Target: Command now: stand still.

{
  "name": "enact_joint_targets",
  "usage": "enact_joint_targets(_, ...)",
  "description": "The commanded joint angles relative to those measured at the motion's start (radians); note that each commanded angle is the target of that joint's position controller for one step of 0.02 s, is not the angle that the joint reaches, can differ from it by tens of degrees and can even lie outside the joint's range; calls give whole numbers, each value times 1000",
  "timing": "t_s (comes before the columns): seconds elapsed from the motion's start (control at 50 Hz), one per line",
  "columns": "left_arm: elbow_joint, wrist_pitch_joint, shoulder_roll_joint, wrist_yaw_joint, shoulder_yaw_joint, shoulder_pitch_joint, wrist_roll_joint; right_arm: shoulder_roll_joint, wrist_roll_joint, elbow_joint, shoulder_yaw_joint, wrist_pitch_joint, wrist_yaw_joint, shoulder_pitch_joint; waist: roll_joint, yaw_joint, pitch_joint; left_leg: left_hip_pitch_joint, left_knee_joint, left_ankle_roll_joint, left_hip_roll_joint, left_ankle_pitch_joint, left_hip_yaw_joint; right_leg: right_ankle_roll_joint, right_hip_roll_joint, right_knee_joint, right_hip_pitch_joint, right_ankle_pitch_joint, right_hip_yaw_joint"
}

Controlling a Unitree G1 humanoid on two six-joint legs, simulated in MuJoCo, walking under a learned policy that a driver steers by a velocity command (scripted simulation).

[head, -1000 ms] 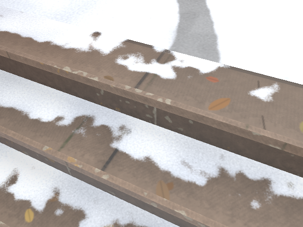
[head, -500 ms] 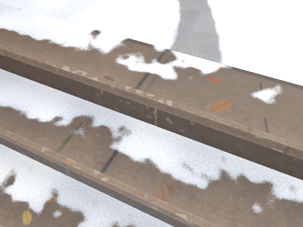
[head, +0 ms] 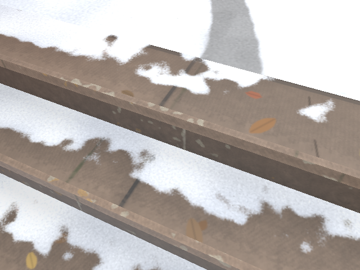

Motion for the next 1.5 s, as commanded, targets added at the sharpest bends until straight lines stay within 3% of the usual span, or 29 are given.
enact_joint_targets(0.02,-11,-4,62,2,9,96,0,-55,0,-9,-8,-4,-1,91,-8,0,65,42,-57,48,91,0,-93,-50,-147,-80,-110,229,103)
enact_joint_targets(0.26,-8,-5,61,2,7,100,0,-56,0,-5,-8,-3,0,91,-10,0,67,40,-59,47,91,-6,-92,-50,-147,-84,-111,223,104)
enact_joint_targets(0.34,-18,4,102,1,24,97,2,-75,3,-22,-21,2,-1,50,-46,22,93,-42,2,71,29,-243,-41,-107,-129,-125,-132,-151,147)
enact_joint_targets(0.42,-6,13,187,-5,65,171,1,-54,-14,-94,-23,-9,18,-73,-166,99,173,-357,359,101,11,-231,19,-244,-329,-273,-95,-513,424)
enact_joint_targets(0.48,25,-7,222,0,93,197,11,-110,-25,-158,-61,-20,32,-147,-159,118,178,-749,1019,93,34,-368,-27,-358,-433,-298,66,-311,504)
enact_joint_targets(0.6,109,-88,161,-20,84,261,41,-34,-22,-451,-30,-63,25,-526,-68,112,164,-1424,1655,155,71,-661,-143,-207,-418,-285,314,-123,291)
enact_joint_targets(0.68,129,-90,197,-11,73,186,-15,-3,-14,-640,25,-36,45,-662,-107,83,203,-1157,1290,184,142,-657,-43,-145,-366,-573,4,-56,71)
enact_joint_targets(0.72,20,-77,222,-25,69,64,-71,20,17,-550,27,-16,83,-403,3,-10,-46,-222,936,195,18,-239,145,-185,-273,-565,-412,485,-50)
enact_joint_targets(0.74,-19,-109,340,-53,91,87,-62,-60,10,-476,-24,-11,73,-121,-41,-132,-287,147,941,183,-103,-194,161,-174,-280,-237,-349,1232,-74)
enact_joint_targets(0.76,-27,-137,472,-77,135,38,-58,-150,0,-402,-73,3,54,142,-113,-277,-479,283,741,178,-117,-215,36,-112,-278,82,-195,1423,-46)
enact_joint_targets(0.78,-40,-161,427,-110,135,68,-79,-294,-21,-353,-114,6,29,215,-11,-289,-572,404,529,199,-20,-422,-294,-48,-202,421,-316,1197,36)
enact_joint_targets(0.8,-99,-171,241,-135,102,75,-72,-455,-35,-347,-153,3,8,172,414,-228,-674,409,39,248,340,-373,-885,5,46,1001,-448,198,65)
enact_joint_targets(0.82,-80,-160,170,-129,105,107,-11,-416,-24,-355,-147,3,19,-20,295,-130,-657,236,-38,213,309,-460,-1025,10,55,1451,-474,188,296)
enact_joint_targets(0.84,-145,-140,95,-112,95,72,6,-364,-28,-340,-128,-11,35,-162,211,-16,-520,79,-32,186,300,-688,-932,11,1,1608,-568,263,248)
enact_joint_targets(0.88,-210,-111,44,-78,68,-15,49,-185,-17,-219,-84,-45,47,-215,52,62,-184,-176,100,134,211,-705,-650,-22,-79,1599,-709,323,119)
enact_joint_targets(0.92,-253,-80,-3,-67,39,-66,47,-41,-47,-128,-49,-74,65,-163,15,95,-64,-291,110,122,167,-576,-470,-69,-66,1647,-799,279,139)
enact_joint_targets(0.98,-297,-50,-42,-47,18,-148,24,-30,-40,-51,-46,-119,77,-57,-15,88,-3,-264,34,123,178,-308,-345,-85,-48,1667,-944,222,157)
enact_joint_targets(1.04,-287,-33,12,-37,29,-190,13,-55,-39,-38,-38,-142,80,-7,-54,76,-14,-246,-51,96,170,-168,-236,-61,-24,1614,-968,307,67)
enact_joint_targets(1.12,-344,-29,-69,-12,1,-363,13,-87,-33,28,-42,-150,86,159,-20,21,29,37,-84,92,201,-266,-278,-91,-30,1996,-1412,100,68)
enact_joint_targets(1.22,-440,-6,-97,-43,-28,-588,21,-47,-27,84,-28,-144,46,284,43,-35,49,26,-160,62,107,-96,-176,-67,-80,1697,-1354,132,-149)
enact_joint_targets(1.28,-452,11,-80,-54,-37,-642,-7,-74,7,109,-40,-119,-10,359,98,-68,18,202,-305,132,141,318,-156,-82,-116,1386,-1213,-48,-197)
enact_joint_targets(1.32,-381,12,-98,-56,-43,-543,-39,-56,19,82,-24,-108,-34,316,62,-19,-64,251,-238,127,120,1010,9,-127,-32,1086,-895,-159,-296)
enact_joint_targets(1.36,-314,23,-50,-40,-22,-356,-60,-162,12,45,-46,-120,-34,303,198,76,-168,277,-47,181,201,1710,10,-148,76,940,-587,-328,-322)
enact_joint_targets(1.38,-281,17,2,-40,-2,-250,-49,-214,26,23,-57,-129,-17,279,236,127,-203,314,107,188,227,1763,-5,-158,90,794,-484,-309,-282)
enact_joint_targets(1.4,-244,7,63,-44,22,-124,-12,-253,29,-20,-73,-138,2,187,252,207,-265,225,323,181,200,1643,13,-186,54,677,-288,-235,-147)
enact_joint_targets(1.42,-184,5,155,-33,60,27,5,-204,44,-100,-76,-147,29,158,22,223,-320,-181,686,130,56,1256,12,-291,-150,515,-23,-406,320)
enact_joint_targets(1.44,-157,32,215,-17,91,46,1,-204,10,-135,-99,-155,62,-1,-180,252,-298,-395,1150,113,-177,92,-51,-384,-297,23,-69,-553,876)
enact_joint_targets(1.46,-155,21,207,-20,103,-96,-8,-116,-28,-207,-94,-151,82,-20,-72,147,-194,-551,1413,118,-121,44,-234,-350,-318,-34,-143,-564,885)
enact_joint_targets(1.5,-62,-12,79,-21,76,-104,13,1,-40,-277,-59,-126,68,-55,95,36,16,-664,1498,144,-72,67,-196,-246,-311,64,-399,-512,634)
Next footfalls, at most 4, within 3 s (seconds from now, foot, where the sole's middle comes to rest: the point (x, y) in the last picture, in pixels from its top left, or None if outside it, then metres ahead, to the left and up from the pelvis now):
0.76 left None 0.37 0.24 -0.61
1.40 right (145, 189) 0.64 0.13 -0.43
1.94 left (82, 61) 1.08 0.36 -0.26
2.48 right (146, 8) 1.45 0.15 -0.26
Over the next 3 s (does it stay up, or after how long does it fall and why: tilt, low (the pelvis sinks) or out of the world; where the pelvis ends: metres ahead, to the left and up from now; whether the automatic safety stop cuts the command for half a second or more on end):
stays up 1.55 0.30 0.50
